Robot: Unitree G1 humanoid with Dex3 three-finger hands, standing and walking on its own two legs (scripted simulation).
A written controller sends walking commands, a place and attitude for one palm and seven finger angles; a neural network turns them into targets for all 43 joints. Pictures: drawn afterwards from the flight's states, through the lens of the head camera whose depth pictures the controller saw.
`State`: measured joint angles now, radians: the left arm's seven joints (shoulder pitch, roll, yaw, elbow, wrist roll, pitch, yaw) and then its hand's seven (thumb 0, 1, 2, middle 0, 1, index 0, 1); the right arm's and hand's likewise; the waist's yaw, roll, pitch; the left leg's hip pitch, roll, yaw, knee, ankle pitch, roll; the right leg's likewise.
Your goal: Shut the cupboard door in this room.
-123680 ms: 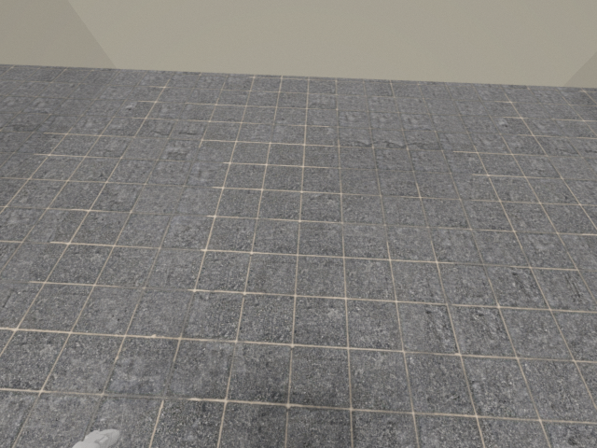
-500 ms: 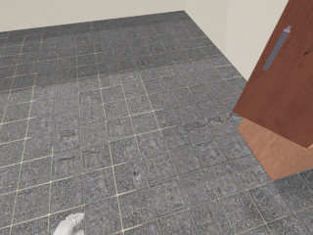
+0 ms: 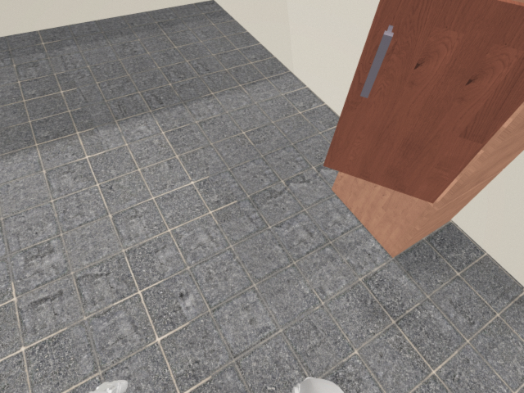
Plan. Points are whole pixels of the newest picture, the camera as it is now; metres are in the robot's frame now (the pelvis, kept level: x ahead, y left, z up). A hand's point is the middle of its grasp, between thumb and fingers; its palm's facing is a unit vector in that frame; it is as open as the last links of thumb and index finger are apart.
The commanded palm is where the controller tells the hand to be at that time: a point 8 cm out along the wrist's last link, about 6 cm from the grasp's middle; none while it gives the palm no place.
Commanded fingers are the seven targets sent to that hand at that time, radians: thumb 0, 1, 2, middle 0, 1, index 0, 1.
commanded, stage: turn to face it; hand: left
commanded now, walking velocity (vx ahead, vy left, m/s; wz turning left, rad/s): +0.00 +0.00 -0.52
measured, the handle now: (376, 62) +0.83 -0.22 +0.06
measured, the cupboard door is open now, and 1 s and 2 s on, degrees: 36 36 36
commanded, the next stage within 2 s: take the last steps up to it in 0.50 s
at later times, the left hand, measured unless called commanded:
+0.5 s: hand (171, 391) +0.14 +0.16 -0.18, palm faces -0.21 -0.96 -0.19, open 7.3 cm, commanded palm none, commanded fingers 0.00 0.90 0.90 -0.20 -0.30 -0.20 -0.30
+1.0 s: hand (220, 337) +0.23 +0.08 -0.17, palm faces -0.37 -0.91 -0.20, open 7.3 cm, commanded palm none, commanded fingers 0.00 0.90 0.90 -0.20 -0.30 -0.20 -0.30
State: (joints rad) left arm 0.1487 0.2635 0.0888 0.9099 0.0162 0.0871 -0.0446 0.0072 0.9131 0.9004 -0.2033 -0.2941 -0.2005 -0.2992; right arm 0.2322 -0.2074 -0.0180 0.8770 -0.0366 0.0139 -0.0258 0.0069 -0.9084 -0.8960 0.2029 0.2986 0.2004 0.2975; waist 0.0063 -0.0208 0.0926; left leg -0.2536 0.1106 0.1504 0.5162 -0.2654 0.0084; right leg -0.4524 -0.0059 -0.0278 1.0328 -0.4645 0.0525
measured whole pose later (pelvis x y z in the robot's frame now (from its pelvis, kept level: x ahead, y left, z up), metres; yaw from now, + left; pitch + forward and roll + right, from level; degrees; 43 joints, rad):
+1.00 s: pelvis +0.07 -0.06 -0.01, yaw -21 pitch +1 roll -2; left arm 0.16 0.20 0.06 0.98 0.03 0.00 -0.04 0.00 0.91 0.90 -0.20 -0.29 -0.20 -0.30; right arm 0.35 -0.25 -0.06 1.07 -0.03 0.03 -0.01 0.01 -0.91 -0.90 0.20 0.30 0.20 0.30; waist -0.04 0.05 0.03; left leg -0.32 0.12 0.08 0.85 -0.51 -0.02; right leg -0.21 0.01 -0.07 0.50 -0.31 -0.02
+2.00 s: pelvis +0.35 -0.24 +0.00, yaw -23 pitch +0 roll +0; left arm 0.18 0.16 0.04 1.04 0.03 0.00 0.03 0.00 0.93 0.90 -0.21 -0.29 -0.20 -0.30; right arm 0.11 -0.20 -0.05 1.00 -0.01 0.05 -0.01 0.01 -0.92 -0.90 0.20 0.30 0.19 0.30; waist 0.01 0.00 0.09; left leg -0.42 -0.01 0.04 0.83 -0.43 -0.04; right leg -0.21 -0.04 -0.10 0.45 -0.24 -0.02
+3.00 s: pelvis +0.32 -0.21 -0.01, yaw -23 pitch +1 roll -2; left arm 0.30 0.14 -0.01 1.10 0.02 -0.02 0.04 0.01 0.91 0.90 -0.21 -0.29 -0.20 -0.30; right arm 0.32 -0.15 0.00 1.04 -0.02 -0.01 -0.01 0.01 -0.91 -0.90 0.20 0.30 0.20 0.30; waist -0.02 0.01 0.05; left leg -0.33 0.00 0.02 0.63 -0.32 0.04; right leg -0.19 -0.04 0.01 0.54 -0.38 0.01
